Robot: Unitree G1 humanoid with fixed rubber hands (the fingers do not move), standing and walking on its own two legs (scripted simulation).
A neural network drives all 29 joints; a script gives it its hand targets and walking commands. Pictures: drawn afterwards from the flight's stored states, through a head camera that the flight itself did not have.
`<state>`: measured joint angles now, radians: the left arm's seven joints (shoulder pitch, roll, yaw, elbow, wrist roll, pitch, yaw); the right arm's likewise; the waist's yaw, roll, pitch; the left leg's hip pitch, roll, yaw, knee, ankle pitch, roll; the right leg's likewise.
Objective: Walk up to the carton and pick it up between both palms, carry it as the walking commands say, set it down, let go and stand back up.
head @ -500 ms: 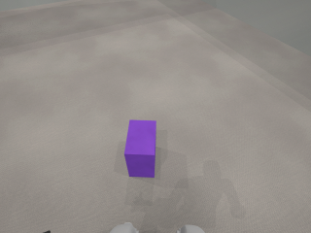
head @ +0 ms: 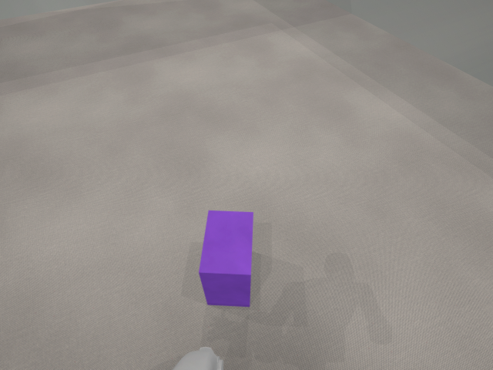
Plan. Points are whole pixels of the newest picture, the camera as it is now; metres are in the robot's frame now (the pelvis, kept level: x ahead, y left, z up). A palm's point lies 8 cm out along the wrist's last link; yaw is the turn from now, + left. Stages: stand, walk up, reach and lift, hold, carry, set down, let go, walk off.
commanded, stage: walk up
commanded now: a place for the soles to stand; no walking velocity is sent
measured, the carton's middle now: (229, 260) +0.59 +0.07 -0.58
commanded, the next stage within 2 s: none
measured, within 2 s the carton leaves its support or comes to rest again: neither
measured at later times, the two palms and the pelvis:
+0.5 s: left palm out of the picture +0.10 +0.31 -0.08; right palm out of the picture +0.09 -0.30 -0.09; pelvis +0.01 +0.00 +0.00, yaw +1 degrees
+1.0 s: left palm out of the picture +0.11 +0.30 -0.07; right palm out of the picture +0.10 -0.30 -0.09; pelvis +0.01 +0.00 +0.00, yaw +1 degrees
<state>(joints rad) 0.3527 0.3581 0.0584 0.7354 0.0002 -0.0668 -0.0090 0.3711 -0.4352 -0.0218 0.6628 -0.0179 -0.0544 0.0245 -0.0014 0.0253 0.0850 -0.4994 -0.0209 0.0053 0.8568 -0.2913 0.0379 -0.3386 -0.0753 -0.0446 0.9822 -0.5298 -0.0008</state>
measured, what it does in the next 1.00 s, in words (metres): steps on the spot: right foot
